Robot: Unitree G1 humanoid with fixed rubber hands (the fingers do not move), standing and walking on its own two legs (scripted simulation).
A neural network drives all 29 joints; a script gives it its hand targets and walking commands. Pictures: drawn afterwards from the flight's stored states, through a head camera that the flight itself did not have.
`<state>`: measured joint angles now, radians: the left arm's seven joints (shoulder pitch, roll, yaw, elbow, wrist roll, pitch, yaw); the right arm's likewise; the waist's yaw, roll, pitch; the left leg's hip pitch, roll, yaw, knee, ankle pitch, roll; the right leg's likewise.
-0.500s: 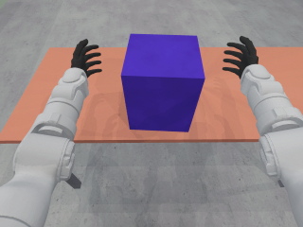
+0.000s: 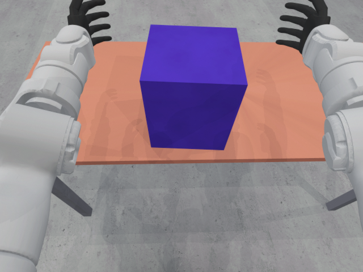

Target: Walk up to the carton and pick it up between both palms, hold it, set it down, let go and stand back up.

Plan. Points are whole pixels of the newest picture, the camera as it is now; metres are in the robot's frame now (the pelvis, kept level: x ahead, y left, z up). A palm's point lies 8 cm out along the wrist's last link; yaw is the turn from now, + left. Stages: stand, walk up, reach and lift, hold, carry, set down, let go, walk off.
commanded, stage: reach and lift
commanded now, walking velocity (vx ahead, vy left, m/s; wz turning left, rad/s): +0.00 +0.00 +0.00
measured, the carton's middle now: (190, 92) +0.55 +0.00 +0.04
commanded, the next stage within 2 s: none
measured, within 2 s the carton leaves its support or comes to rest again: neither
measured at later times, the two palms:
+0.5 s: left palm (100, 85) +0.50 +0.21 +0.11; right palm (276, 82) +0.51 -0.19 +0.12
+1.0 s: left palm (113, 87) +0.50 +0.18 +0.09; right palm (263, 84) +0.51 -0.17 +0.11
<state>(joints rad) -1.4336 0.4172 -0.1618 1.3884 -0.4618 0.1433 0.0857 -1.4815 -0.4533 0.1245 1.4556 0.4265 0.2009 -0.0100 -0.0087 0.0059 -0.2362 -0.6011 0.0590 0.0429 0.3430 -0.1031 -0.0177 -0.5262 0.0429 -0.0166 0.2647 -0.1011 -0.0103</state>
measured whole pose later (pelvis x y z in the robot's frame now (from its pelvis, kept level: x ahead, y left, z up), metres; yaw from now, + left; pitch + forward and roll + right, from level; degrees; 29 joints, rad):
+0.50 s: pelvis -0.01 +0.00 -0.01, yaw +0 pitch +29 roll -1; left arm -1.26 0.34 -0.12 1.43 -0.41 -0.13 0.06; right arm -1.30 -0.38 0.08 1.43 0.37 -0.04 0.02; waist 0.02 0.01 -0.27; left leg -0.79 0.06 0.05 0.35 -0.08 -0.01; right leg -0.72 0.04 -0.01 0.29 -0.08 -0.01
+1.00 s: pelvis -0.01 +0.01 -0.01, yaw -1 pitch +32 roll -2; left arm -1.27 0.25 -0.02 1.40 -0.29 -0.17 0.08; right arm -1.29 -0.34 -0.02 1.39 0.26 -0.08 0.01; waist 0.03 0.01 -0.28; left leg -0.82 0.05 0.06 0.32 -0.06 0.00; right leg -0.74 0.03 0.00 0.24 -0.05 0.00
